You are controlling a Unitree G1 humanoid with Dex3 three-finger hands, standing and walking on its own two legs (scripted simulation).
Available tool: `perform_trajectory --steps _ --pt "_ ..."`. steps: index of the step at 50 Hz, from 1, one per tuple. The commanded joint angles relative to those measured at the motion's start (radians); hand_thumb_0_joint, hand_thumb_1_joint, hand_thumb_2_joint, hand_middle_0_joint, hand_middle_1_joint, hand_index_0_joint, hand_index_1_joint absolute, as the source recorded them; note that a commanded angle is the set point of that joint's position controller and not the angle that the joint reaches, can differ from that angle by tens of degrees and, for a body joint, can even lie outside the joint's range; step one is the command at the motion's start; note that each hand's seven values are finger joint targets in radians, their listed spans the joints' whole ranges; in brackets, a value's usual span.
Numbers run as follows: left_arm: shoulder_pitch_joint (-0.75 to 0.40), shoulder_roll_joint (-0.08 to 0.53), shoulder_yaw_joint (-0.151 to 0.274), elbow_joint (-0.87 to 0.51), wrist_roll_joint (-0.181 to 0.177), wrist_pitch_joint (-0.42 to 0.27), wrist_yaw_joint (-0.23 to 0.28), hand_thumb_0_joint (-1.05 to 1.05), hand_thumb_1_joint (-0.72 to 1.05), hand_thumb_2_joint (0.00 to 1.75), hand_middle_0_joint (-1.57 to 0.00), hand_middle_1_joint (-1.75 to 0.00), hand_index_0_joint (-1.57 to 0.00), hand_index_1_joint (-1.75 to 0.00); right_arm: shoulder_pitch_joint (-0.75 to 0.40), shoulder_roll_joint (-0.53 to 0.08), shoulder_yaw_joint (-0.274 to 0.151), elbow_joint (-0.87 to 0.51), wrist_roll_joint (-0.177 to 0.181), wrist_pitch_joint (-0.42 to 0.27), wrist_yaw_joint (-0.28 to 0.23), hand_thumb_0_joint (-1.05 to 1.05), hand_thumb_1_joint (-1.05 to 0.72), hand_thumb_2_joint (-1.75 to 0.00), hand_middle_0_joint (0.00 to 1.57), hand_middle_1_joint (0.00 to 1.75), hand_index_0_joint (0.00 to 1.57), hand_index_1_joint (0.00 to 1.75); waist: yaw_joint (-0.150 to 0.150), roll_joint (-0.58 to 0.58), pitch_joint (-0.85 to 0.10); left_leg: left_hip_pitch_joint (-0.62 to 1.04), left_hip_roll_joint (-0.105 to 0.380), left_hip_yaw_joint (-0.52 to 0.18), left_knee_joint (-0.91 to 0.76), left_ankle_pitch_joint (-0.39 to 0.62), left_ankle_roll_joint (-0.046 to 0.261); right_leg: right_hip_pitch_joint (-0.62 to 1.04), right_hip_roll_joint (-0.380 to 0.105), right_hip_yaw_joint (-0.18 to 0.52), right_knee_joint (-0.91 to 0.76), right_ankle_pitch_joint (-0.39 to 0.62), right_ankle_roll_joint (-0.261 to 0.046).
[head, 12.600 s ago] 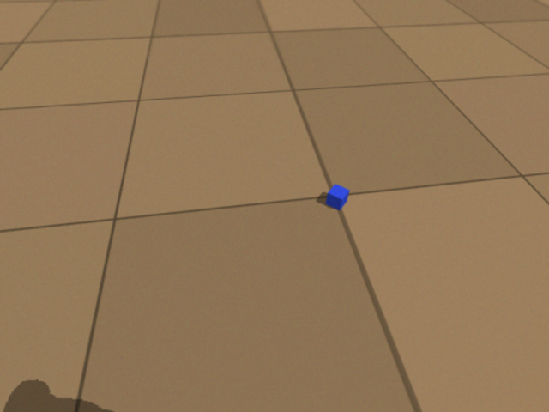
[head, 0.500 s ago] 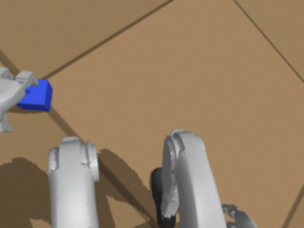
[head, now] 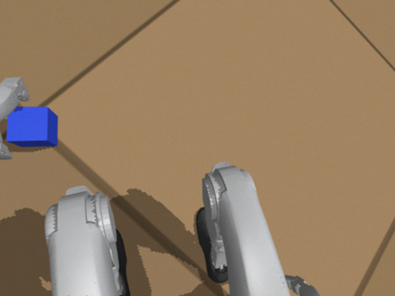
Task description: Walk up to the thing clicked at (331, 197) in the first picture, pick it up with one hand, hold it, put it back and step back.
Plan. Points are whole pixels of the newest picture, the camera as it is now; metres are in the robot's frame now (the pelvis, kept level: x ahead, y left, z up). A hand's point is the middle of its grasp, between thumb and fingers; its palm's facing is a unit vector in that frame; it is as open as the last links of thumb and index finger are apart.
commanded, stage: approach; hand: left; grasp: from above
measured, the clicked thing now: (34, 127) +0.47 +0.30 -0.31
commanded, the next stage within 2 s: rest palm in 0.18 s
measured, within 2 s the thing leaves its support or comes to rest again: neither
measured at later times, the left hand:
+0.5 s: hand out of the picture +0.45 +0.32 -0.17, palm faces -0.42 +0.02 -0.91, open 13.7 cm
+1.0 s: hand (26, 133) +0.45 +0.30 -0.25, palm faces -0.45 -0.04 -0.89, open 14.0 cm
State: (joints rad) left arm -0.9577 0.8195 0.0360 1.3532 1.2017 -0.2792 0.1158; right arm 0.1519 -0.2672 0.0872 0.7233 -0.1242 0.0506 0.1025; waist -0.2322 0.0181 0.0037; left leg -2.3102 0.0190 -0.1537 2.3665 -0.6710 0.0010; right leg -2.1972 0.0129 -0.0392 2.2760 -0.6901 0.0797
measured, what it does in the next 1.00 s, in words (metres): stands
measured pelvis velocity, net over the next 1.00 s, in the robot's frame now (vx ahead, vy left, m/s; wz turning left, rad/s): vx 0.01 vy -0.01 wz -0.05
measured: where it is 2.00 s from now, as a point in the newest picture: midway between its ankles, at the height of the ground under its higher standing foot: (167, 269)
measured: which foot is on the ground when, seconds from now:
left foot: down 0.00-1.00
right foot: down 0.00-1.00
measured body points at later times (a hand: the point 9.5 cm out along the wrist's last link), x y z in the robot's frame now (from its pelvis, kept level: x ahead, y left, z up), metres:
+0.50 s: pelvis -0.01 -0.01 -0.03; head +0.21 +0.07 +0.36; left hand +0.47 +0.31 -0.11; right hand +0.11 -0.28 -0.14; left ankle +0.08 +0.13 -0.31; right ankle +0.10 -0.14 -0.31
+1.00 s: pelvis +0.01 -0.01 -0.04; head +0.26 +0.10 +0.32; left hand +0.47 +0.30 -0.20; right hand +0.05 -0.29 -0.12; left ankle +0.08 +0.13 -0.31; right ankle +0.10 -0.14 -0.31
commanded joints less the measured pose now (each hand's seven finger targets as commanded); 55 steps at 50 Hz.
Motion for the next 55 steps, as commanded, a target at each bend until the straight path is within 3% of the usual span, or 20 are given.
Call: perform_trajectory --steps 1,4,6,8,10,12,15,18,20,23,26,27,31,36,39,40,43,47,50,55 --pt "-0.181 0.273 0.103 -0.325 -0.065 -0.168 0.033 0.0 -0.42 0.85 -0.09 -1.08 -0.14 -1.02 0.173 -0.261 -0.086 -0.064 -0.01 0.016 -0.019 0.0 -0.92 -0.9 0.2 0.3 0.2 0.3 0.023 0.225 -0.83 0.607 -0.016 0.075 -0.166 0.369 0.015 0.42 0.031 -0.099 -0.191 0.354 -0.099" --pt "-0.185 0.304 0.152 -0.321 0.002 -0.268 0.149 0.0 -0.5 0.93 -0.07 -1.03 -0.1 -1.0 0.133 -0.276 -0.071 -0.055 -0.039 0.031 -0.012 0.0 -0.92 -0.9 0.2 0.3 0.2 0.3 0.03 0.266 -0.764 0.596 -0.013 0.077 -0.125 0.336 0.008 0.338 0.035 -0.114 -0.163 0.306 -0.112" --pt "-0.126 0.286 0.163 -0.277 0.06 -0.295 0.25 0.0 -0.52 0.94 -0.07 -1.02 -0.09 -0.99 0.114 -0.266 -0.067 -0.05 -0.05 0.036 -0.002 0.0 -0.91 -0.9 0.2 0.3 0.2 0.3 0.03 0.31 -0.732 0.609 -0.01 0.078 -0.137 0.301 0.006 0.304 0.041 -0.115 -0.142 0.282 -0.113" --pt "-0.147 0.311 0.178 -0.276 0.134 -0.297 0.341 0.0 -0.5 0.94 -0.08 -1.0 -0.1 -0.98 0.109 -0.27 -0.08 -0.033 -0.058 0.029 0.001 0.0 -0.91 -0.89 0.2 0.3 0.2 0.3 0.034 0.354 -0.715 0.633 -0.008 0.079 -0.161 0.248 0.003 0.245 0.043 -0.114 -0.13 0.239 -0.119" --pt "-0.203 0.345 0.195 -0.291 0.186 -0.267 0.41 0.0 -0.47 0.94 -0.09 -0.99 -0.11 -0.97 0.103 -0.269 -0.096 -0.027 -0.064 0.023 0.001 0.0 -0.9 -0.89 0.2 0.3 0.2 0.3 0.036 0.403 -0.765 0.668 -0.008 0.091 -0.188 0.213 0.0 0.216 0.042 -0.115 -0.127 0.215 -0.118" --pt "-0.25 0.316 0.182 -0.226 0.205 -0.214 0.463 0.0 -0.43 0.95 -0.12 -0.99 -0.13 -0.97 0.095 -0.268 -0.107 -0.012 -0.07 0.015 -0.002 0.0 -0.9 -0.89 0.2 0.3 0.2 0.3 0.018 0.395 -0.715 0.619 -0.012 0.105 -0.21 0.136 -0.006 0.159 0.039 -0.123 -0.136 0.157 -0.118" --pt "-0.34 0.247 0.104 -0.097 0.219 -0.107 0.509 0.0 -0.45 0.91 -0.06 -1.04 -0.1 -1.0 0.09 -0.263 -0.107 0.012 -0.068 -0.01 -0.012 0.0 -0.9 -0.89 0.2 0.3 0.2 0.3 -0.01 0.386 -0.669 0.575 -0.015 0.107 -0.224 0.06 -0.007 0.081 0.037 -0.128 -0.151 0.098 -0.124" --pt "-0.413 0.173 0.025 0.096 0.19 -0.015 0.492 0.0 -0.46 0.92 -0.06 -1.02 -0.09 -0.99 0.1 -0.257 -0.089 0.044 -0.061 -0.042 -0.012 0.0 -0.9 -0.9 0.2 0.3 0.2 0.3 -0.049 0.287 -0.608 0.472 -0.021 0.104 -0.195 0.013 0.015 0.063 0.037 -0.12 -0.19 0.068 -0.114" --pt "-0.408 0.114 -0.03 0.198 0.145 0.034 0.453 0.0 -0.43 0.91 -0.06 -1.03 -0.1 -0.99 0.1 -0.261 -0.078 0.061 -0.064 -0.064 -0.015 0.0 -0.89 -0.89 0.2 0.3 0.2 0.3 -0.083 0.205 -0.563 0.413 -0.023 0.097 -0.174 0.003 0.03 0.082 0.036 -0.112 -0.206 0.072 -0.105" --pt "-0.405 0.098 -0.062 0.246 0.089 0.073 0.365 0.0 -0.42 0.9 -0.06 -1.05 -0.11 -1.0 0.099 -0.264 -0.06 0.057 -0.057 -0.091 -0.02 0.0 -0.9 -0.89 0.2 0.3 0.2 0.3 -0.093 0.138 -0.524 0.354 -0.027 0.091 -0.162 -0.007 0.044 0.132 0.034 -0.108 -0.205 0.06 -0.101" --pt "-0.396 0.155 -0.06 0.211 0.053 0.064 0.254 0.0 -0.41 0.9 -0.06 -1.04 -0.11 -0.99 0.103 -0.269 -0.041 0.041 -0.054 -0.107 -0.018 0.0 -0.9 -0.89 0.2 0.3 0.2 0.3 -0.097 0.092 -0.532 0.311 -0.032 0.087 -0.148 0.001 0.055 0.213 0.031 -0.101 -0.192 0.065 -0.093" --pt "-0.38 0.189 -0.056 0.205 0.055 0.052 0.222 0.0 -0.42 0.89 -0.06 -1.05 -0.11 -1.0 0.104 -0.272 -0.037 0.035 -0.047 -0.106 -0.019 0.0 -0.9 -0.89 0.2 0.3 0.2 0.3 -0.079 0.097 -0.544 0.318 -0.032 0.089 -0.138 0.019 0.056 0.225 0.031 -0.096 -0.183 0.085 -0.092" --pt "-0.34 0.337 0.03 0.075 0.056 -0.048 0.183 0.0 -0.43 0.88 -0.09 -1.03 -0.13 -0.98 0.109 -0.278 -0.014 -0.008 -0.065 -0.078 -0.015 0.0 -0.91 -0.9 0.2 0.3 0.2 0.3 -0.029 0.192 -0.671 0.418 -0.029 0.091 -0.13 0.12 0.032 0.333 0.038 -0.108 -0.163 0.168 -0.099" --pt "-0.272 0.41 0.148 -0.09 0.102 -0.183 0.257 0.0 -0.48 0.92 -0.06 -1.01 -0.09 -0.98 0.142 -0.292 -0.001 -0.033 -0.092 -0.033 -0.005 0.0 -0.91 -0.9 0.2 0.3 0.2 0.3 -0.013 0.307 -0.781 0.561 -0.018 0.079 -0.09 0.308 0.008 0.378 0.047 -0.136 -0.118 0.311 -0.108" --pt "-0.231 0.4 0.158 -0.084 0.132 -0.22 0.335 0.0 -0.5 0.95 -0.06 -0.98 -0.07 -0.96 0.122 -0.291 -0.001 -0.022 -0.101 -0.026 0.005 0.0 -0.9 -0.9 0.2 0.3 0.2 0.3 -0.016 0.353 -0.754 0.602 -0.007 0.07 -0.082 0.343 0.011 0.334 0.055 -0.145 -0.095 0.343 -0.103" --pt "-0.195 0.372 0.136 0.011 0.147 -0.221 0.36 0.0 -0.51 0.96 -0.06 -0.98 -0.07 -0.96 0.111 -0.294 0.004 -0.02 -0.112 -0.029 0.01 0.0 -0.9 -0.9 0.2 0.3 0.2 0.3 -0.043 0.323 -0.666 0.557 -0.006 0.069 -0.077 0.311 0.012 0.292 0.056 -0.153 -0.089 0.317 -0.106" --pt "-0.22 0.401 0.152 0.001 0.196 -0.211 0.438 0.0 -0.51 0.98 -0.06 -0.95 -0.06 -0.94 0.119 -0.29 0.002 -0.009 -0.123 -0.033 0.017 0.0 -0.9 -0.9 0.2 0.3 0.2 0.3 -0.032 0.372 -0.673 0.572 0.0 0.067 -0.093 0.282 0.015 0.26 0.058 -0.153 -0.082 0.302 -0.103" --pt "-0.246 0.327 0.101 0.106 0.228 -0.162 0.498 0.0 -0.49 0.98 -0.06 -0.96 -0.07 -0.95 0.112 -0.29 -0.001 0.01 -0.146 -0.056 0.03 0.0 -0.89 -0.9 0.2 0.3 0.2 0.3 -0.072 0.366 -0.607 0.521 -0.001 0.063 -0.09 0.209 0.01 0.192 0.061 -0.165 -0.078 0.25 -0.105" --pt "-0.271 0.283 0.065 0.164 0.228 -0.119 0.517 0.0 -0.47 0.97 -0.06 -0.98 -0.07 -0.96 0.107 -0.295 -0.007 0.031 -0.156 -0.086 0.037 0.0 -0.89 -0.9 0.2 0.3 0.2 0.3 -0.094 0.339 -0.573 0.5 -0.004 0.061 -0.087 0.16 0.007 0.162 0.058 -0.175 -0.069 0.222 -0.105" --pt "-0.324 0.288 0.05 0.201 0.204 -0.059 0.51 0.0 -0.47 0.96 -0.06 -0.98 -0.08 -0.96 0.093 -0.307 -0.003 0.033 -0.156 -0.133 0.046 0.0 -0.9 -0.9 0.2 0.3 0.2 0.3 -0.109 0.327 -0.536 0.445 -0.009 0.059 -0.088 0.094 0.01 0.153 0.058 -0.18 -0.075 0.18 -0.102"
